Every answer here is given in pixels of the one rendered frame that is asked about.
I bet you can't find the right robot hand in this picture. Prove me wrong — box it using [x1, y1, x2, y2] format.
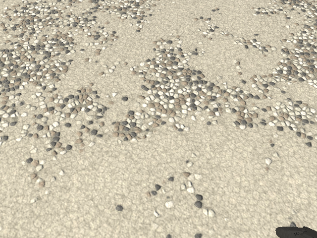
[275, 226, 317, 238]

